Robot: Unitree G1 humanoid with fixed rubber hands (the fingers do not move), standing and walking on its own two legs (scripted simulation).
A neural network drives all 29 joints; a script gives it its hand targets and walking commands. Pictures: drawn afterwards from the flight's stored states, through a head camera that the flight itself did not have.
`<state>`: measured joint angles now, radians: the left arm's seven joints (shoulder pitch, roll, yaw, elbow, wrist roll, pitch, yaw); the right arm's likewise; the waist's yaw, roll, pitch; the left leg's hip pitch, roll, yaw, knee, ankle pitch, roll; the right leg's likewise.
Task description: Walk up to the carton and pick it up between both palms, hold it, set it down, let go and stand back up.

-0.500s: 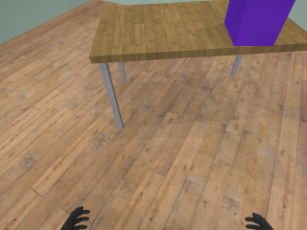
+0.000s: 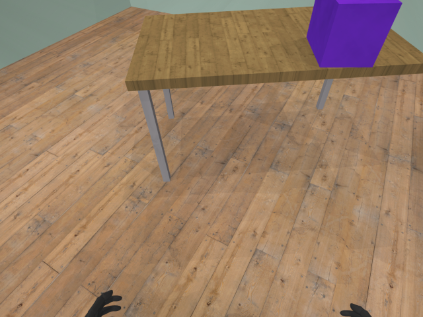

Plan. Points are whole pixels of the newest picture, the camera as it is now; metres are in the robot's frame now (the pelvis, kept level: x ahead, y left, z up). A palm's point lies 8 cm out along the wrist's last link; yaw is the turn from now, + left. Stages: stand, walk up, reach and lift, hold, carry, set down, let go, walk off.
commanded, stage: stand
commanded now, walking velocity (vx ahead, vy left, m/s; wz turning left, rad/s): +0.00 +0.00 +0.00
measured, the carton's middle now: (345, 23) +1.15 -0.50 +0.06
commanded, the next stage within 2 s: none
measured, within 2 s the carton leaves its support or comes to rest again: neither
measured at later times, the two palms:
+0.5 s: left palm out of the picture +0.10 +0.27 -0.10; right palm out of the picture +0.08 -0.27 -0.11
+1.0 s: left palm out of the picture +0.08 +0.27 -0.10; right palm out of the picture +0.06 -0.27 -0.11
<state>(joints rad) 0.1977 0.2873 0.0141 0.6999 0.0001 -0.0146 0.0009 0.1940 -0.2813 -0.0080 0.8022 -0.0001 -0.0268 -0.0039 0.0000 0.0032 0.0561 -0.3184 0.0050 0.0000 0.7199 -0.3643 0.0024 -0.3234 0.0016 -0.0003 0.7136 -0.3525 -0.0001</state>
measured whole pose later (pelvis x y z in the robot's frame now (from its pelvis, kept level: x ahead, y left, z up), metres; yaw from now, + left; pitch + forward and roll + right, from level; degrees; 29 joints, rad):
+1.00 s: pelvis -0.02 +0.00 +0.00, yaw +0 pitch -4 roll +0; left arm 0.20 0.29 0.01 0.82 0.00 -0.02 -0.01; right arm 0.19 -0.29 -0.01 0.91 0.00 -0.02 0.00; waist 0.00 0.00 0.06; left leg -0.32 0.01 0.00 0.71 -0.32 0.00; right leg -0.32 0.00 0.00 0.70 -0.31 0.00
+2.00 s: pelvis -0.03 +0.00 +0.01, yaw +0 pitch -3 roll +0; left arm 0.20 0.30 0.01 0.84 0.00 -0.02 -0.01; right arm 0.19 -0.29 -0.01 0.93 0.00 -0.02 0.00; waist 0.00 0.00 0.06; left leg -0.32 0.01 0.00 0.66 -0.29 0.00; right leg -0.32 0.00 0.00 0.65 -0.28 0.00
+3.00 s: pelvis -0.03 +0.00 +0.01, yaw +0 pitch -2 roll +0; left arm 0.20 0.30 0.01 0.86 0.00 -0.02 -0.01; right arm 0.19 -0.29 -0.01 0.94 0.00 -0.02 0.01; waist 0.00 0.00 0.04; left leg -0.31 0.01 0.00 0.60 -0.26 0.00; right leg -0.32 0.00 0.00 0.60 -0.25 0.00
